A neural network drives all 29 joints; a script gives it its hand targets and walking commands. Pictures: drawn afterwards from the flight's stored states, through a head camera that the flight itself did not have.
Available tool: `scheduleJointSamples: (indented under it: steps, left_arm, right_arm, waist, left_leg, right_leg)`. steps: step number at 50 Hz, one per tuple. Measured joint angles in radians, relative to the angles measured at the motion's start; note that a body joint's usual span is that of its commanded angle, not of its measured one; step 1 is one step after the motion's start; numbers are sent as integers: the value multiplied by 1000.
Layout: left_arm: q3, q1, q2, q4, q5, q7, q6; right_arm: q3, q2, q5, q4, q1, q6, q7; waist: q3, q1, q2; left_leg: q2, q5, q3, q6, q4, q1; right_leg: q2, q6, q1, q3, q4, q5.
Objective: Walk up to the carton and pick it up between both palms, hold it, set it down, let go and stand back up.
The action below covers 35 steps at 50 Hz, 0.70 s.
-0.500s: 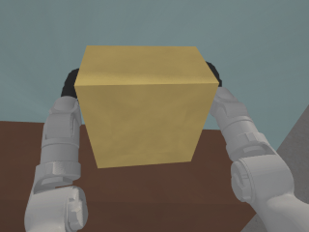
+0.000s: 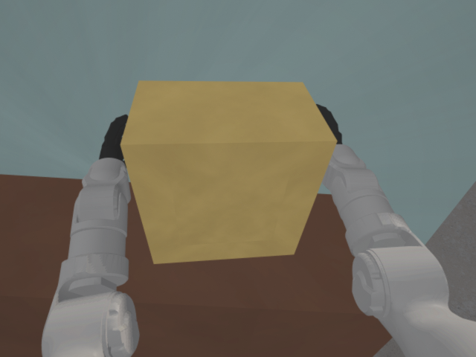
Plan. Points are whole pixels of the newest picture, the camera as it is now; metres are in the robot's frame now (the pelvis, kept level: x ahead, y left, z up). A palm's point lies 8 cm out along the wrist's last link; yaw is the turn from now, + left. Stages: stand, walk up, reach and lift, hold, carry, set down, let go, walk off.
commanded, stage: set down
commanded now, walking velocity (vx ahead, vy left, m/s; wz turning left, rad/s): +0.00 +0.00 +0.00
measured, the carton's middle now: (224, 177) +0.40 +0.04 +0.15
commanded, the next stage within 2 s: none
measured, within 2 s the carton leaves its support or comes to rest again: rests again in 1.36 s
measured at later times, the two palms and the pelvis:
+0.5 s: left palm (119, 178) +0.38 +0.22 +0.15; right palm (320, 162) +0.44 -0.14 +0.17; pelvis +0.00 +0.00 +0.00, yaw -1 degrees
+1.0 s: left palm (122, 192) +0.38 +0.22 +0.12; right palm (314, 173) +0.44 -0.13 +0.14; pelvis +0.00 +0.00 +0.00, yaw -1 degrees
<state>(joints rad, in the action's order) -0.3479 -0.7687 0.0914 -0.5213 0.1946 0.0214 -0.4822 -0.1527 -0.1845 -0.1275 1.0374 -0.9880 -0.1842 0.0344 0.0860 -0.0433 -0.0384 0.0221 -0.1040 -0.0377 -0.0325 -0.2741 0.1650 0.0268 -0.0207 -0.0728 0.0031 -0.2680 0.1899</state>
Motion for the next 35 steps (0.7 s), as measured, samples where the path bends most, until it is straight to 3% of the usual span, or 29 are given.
scheduleJointSamples:
  steps: [35]
  left_arm:
    - [-16,51,-45,-84,2,21,177]
  right_arm:
    - [-102,22,136,31,63,140,-49]
  waist:
    - [-1,-53,8]
  left_leg:
    - [12,12,35,0,15,72]
  right_leg:
    - [1,-3,-82,2,5,-11]
